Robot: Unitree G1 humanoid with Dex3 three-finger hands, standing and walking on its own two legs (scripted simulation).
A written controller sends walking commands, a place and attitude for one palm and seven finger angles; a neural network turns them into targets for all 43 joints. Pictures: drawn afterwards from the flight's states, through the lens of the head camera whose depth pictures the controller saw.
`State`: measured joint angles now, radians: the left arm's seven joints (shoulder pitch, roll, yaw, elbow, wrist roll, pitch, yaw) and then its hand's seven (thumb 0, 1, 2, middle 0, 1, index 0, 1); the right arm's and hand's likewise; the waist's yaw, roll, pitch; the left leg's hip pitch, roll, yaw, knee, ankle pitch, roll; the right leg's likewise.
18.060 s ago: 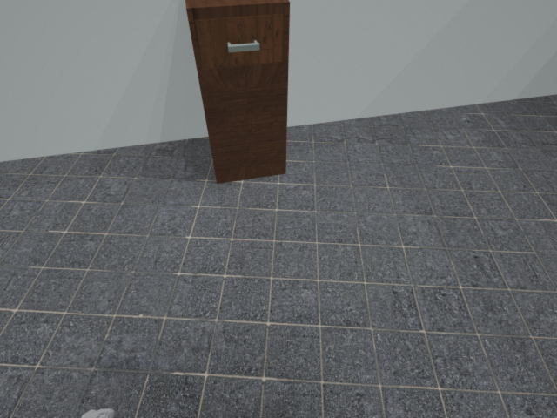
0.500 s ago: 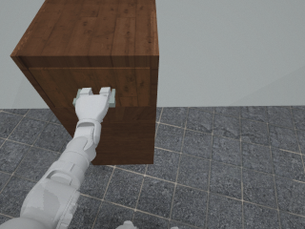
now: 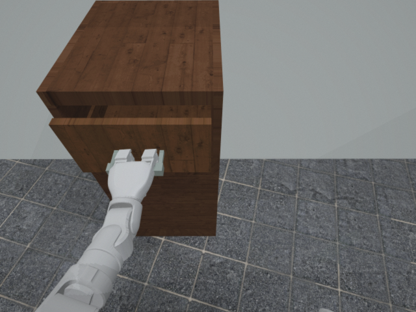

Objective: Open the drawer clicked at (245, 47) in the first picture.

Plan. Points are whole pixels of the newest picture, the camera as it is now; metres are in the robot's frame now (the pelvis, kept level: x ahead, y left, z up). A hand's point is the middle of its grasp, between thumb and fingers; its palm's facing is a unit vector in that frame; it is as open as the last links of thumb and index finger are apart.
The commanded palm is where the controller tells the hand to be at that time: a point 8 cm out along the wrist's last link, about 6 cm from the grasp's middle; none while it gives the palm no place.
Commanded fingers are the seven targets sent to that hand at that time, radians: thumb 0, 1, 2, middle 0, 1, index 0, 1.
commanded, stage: pull the drawer open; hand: left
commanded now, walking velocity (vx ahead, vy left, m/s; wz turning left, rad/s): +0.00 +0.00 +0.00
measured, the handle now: (137, 162) +0.44 +0.17 +0.00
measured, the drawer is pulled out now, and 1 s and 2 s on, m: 0.05 0.17 0.28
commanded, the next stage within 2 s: none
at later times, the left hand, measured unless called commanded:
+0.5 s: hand (136, 207) +0.34 +0.16 -0.02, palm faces +0.00 -0.08 -1.00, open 5.8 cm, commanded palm +0.29 +0.15 +0.04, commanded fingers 0.00 0.90 0.90 -0.40 -1.35 -0.40 -1.35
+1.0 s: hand (131, 242) +0.26 +0.16 -0.02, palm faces +0.01 -0.11 -0.99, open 5.7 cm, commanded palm +0.22 +0.15 +0.04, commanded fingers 0.00 0.90 0.90 -0.40 -1.35 -0.40 -1.35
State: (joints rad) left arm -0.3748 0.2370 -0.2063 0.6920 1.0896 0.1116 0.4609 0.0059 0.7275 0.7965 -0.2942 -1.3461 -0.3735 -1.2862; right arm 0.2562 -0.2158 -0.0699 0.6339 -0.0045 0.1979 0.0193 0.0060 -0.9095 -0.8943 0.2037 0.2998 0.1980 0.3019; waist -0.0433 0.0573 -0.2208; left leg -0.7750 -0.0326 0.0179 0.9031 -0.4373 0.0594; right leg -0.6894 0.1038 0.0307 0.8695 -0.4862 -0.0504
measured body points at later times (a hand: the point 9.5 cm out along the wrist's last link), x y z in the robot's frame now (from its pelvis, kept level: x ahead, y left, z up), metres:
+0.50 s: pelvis -0.01 -0.01 +0.00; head +0.04 -0.02 +0.45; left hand +0.33 +0.16 +0.04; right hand +0.12 -0.25 -0.12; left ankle -0.01 +0.08 -0.69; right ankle -0.05 -0.10 -0.69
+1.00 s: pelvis -0.01 -0.01 +0.00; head +0.02 -0.04 +0.45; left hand +0.26 +0.16 +0.04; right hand +0.18 -0.24 -0.11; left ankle -0.01 +0.08 -0.69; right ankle -0.05 -0.10 -0.69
